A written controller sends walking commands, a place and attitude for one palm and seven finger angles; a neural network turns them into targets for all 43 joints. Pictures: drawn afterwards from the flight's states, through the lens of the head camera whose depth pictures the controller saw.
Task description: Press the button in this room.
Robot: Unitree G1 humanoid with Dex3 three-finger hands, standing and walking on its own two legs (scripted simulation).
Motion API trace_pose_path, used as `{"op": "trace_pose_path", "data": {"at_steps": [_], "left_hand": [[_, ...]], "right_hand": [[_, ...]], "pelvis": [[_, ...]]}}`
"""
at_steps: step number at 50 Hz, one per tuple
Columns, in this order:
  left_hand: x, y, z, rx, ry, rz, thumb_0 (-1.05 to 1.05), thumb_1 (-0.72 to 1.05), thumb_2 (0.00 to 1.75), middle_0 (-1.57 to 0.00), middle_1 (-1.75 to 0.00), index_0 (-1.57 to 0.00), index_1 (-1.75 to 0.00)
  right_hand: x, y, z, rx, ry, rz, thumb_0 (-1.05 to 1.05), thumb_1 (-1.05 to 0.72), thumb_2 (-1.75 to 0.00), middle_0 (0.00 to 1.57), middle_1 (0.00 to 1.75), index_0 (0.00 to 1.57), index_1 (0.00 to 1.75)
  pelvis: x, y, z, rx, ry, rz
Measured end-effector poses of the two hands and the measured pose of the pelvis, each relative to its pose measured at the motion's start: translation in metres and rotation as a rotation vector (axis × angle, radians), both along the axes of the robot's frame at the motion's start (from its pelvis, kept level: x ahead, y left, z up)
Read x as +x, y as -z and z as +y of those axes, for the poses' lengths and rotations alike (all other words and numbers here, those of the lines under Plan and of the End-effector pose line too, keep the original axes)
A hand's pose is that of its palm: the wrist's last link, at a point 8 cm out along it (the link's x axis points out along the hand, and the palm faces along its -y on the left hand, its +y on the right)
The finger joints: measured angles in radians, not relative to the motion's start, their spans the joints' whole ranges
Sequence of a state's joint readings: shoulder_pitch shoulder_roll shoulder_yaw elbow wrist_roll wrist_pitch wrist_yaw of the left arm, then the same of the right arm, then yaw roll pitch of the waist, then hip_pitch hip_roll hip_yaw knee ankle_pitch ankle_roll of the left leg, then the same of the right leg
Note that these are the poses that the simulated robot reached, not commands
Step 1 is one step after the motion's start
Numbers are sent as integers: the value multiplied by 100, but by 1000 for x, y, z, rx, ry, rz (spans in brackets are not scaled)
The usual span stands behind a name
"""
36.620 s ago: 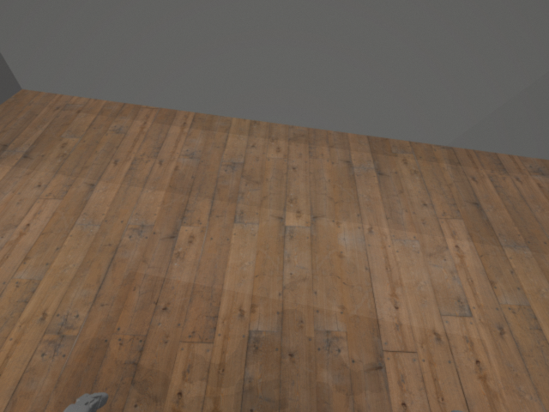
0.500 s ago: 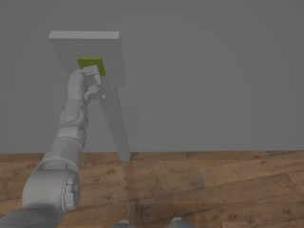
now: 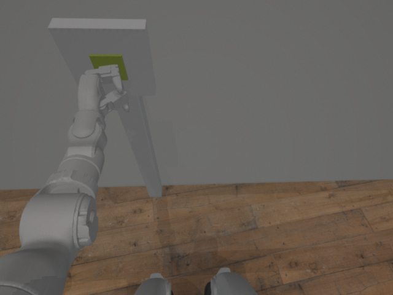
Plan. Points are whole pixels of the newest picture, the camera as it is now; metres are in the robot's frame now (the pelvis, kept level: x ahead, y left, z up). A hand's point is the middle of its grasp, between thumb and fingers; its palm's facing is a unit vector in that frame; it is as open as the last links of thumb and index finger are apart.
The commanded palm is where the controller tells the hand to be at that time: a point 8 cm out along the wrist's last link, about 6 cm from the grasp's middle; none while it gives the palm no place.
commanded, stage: hold the button down briefly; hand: left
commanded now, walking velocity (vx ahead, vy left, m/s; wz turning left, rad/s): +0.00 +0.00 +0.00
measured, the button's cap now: (110, 64) +0.55 +0.14 +0.13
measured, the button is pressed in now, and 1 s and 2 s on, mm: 13 0 0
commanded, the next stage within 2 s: pull the fist back off the button in 0.08 s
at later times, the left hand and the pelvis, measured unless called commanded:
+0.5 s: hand (124, 99) +0.48 +0.12 +0.10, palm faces +0.00 -1.00 -0.01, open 2.8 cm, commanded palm +0.46 +0.17 +0.10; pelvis +0.00 +0.00 +0.00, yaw -1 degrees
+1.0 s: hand (121, 126) +0.41 +0.12 +0.10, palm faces -0.03 -1.00 -0.01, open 3.1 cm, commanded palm +0.39 +0.17 +0.10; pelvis +0.04 +0.00 +0.02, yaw -1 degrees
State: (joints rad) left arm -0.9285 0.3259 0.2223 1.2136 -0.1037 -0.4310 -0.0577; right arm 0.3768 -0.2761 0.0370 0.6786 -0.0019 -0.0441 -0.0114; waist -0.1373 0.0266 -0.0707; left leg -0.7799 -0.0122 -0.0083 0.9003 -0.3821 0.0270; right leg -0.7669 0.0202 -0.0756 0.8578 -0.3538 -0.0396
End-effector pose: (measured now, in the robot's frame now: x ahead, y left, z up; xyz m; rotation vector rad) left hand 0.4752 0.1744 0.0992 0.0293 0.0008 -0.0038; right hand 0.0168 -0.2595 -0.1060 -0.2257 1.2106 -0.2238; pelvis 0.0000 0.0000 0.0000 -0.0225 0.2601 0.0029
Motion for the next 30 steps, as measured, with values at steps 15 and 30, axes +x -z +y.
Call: {"op": "trace_pose_path", "data": {"at_steps": [15,30], "left_hand": [[-1,0,-1,-4,-5,4,-4,78,100,-130,-150,-135,-150],[-17,1,-3,-26,5,-14,-2,84,96,-130,-150,-131,-150]], "right_hand": [[-5,-1,0,-5,-10,-5,1,-91,-90,20,30,20,30],[29,-5,7,35,2,-80,1,-91,-90,20,30,20,30]], "pelvis": [[-4,1,1,-1,-2,7],[10,-6,1,7,26,-31]]}}
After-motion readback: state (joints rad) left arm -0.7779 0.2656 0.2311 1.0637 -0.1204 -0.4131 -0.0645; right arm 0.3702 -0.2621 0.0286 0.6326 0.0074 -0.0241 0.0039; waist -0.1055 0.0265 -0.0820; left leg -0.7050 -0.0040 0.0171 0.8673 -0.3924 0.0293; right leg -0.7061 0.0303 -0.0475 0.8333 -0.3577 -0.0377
